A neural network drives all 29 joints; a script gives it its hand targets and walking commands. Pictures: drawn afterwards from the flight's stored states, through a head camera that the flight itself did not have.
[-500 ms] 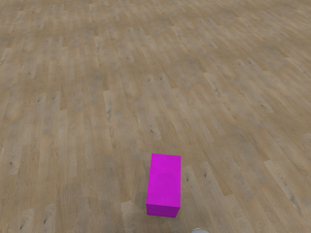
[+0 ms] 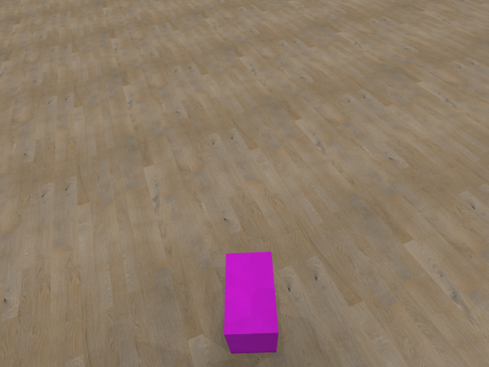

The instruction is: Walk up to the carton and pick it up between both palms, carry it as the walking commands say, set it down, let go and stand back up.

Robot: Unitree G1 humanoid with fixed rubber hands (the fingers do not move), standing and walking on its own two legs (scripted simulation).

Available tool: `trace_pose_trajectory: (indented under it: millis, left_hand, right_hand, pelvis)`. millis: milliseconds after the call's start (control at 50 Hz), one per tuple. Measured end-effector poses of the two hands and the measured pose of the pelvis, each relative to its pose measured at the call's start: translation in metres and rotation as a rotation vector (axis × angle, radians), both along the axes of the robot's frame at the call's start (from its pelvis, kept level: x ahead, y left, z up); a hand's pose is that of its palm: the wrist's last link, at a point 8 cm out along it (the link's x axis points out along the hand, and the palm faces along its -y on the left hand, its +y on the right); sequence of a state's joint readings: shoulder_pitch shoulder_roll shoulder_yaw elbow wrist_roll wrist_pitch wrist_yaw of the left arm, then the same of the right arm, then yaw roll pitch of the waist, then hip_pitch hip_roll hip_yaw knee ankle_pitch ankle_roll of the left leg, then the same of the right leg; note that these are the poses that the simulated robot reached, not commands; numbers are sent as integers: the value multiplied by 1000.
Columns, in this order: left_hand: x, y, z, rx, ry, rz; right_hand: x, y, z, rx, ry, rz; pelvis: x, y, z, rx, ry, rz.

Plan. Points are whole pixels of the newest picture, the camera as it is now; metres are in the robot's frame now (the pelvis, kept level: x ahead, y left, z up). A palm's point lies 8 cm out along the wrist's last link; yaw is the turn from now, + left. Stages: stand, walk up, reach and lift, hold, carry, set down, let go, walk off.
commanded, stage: walk up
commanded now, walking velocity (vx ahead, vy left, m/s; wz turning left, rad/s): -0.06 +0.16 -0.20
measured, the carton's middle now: (251, 303) +0.45 +0.04 -0.63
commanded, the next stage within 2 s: stand in 0.80 s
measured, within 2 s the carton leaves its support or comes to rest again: neither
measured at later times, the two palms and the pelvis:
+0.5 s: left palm out of the picture +0.06 +0.29 -0.12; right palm out of the picture +0.05 -0.20 -0.10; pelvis +0.00 +0.05 +0.02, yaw -2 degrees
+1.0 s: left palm out of the picture +0.07 +0.25 -0.12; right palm out of the picture +0.05 -0.21 -0.12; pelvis +0.01 +0.03 +0.01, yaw -3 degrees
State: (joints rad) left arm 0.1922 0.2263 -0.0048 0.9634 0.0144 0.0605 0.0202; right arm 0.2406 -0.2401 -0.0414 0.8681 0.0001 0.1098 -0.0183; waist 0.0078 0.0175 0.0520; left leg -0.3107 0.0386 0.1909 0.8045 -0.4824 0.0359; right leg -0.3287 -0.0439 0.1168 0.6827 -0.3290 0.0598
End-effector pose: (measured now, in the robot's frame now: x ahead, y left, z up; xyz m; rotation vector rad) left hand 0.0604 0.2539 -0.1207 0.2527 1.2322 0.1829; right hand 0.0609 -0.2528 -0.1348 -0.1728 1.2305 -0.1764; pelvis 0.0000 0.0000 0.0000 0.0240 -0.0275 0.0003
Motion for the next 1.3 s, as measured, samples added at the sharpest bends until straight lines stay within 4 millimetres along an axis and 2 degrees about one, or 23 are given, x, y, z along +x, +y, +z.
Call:
trace_pose_trajectory:
  millis: [80, 160, 220, 280, 400, 520, 640, 820, 1120, 1180, 1300]
  left_hand:
    - [-17, -6, 4, -22, 40, 3]
    - [-22, 1, 0, -51, 50, 3]
    - [-22, 12, -8, -72, 46, 4]
    - [-20, 21, -6, -84, 48, -4]
    - [-13, 34, -2, -85, 46, -15]
    - [0, 35, 2, -60, 45, -33]
    - [7, 25, 1, -14, 21, -33]
    - [9, 2, 3, -71, 10, -26]
    - [2, 1, 2, -74, 23, -19]
    - [19, 1, -1, -70, 17, -29]
    - [89, -5, 5, -70, -28, -70]
  right_hand:
    - [-3, 5, 6, 9, 1, -7]
    - [-7, 14, 13, -11, 1, -5]
    - [-12, 25, 17, -32, -3, -2]
    - [-18, 35, 25, -42, -9, -15]
    - [-16, 45, 37, -51, -22, -27]
    - [-14, 50, 29, -26, -21, -52]
    - [-12, 42, 5, 20, -8, -62]
    - [-8, 43, 13, 21, -29, -67]
    - [-11, 43, 12, 19, -17, -68]
    - [8, 48, 11, 25, -28, -25]
    - [62, 56, 15, 44, -40, 15]
  pelvis:
    - [-5, 6, 7, -3, 15, -12]
    - [-9, 18, 10, -23, 32, -12]
    - [-10, 31, 7, -35, 29, -10]
    - [-9, 42, 12, -47, 20, -19]
    - [-1, 49, 20, -62, 5, -28]
    - [5, 47, 18, -40, 15, -46]
    - [10, 34, 6, 0, -2, -48]
    - [12, 34, 13, -9, 9, -55]
    - [11, 34, 13, -9, 13, -55]
    - [4, 35, 7, -7, 54, -50]
    - [-12, 38, -2, -7, 112, -43]
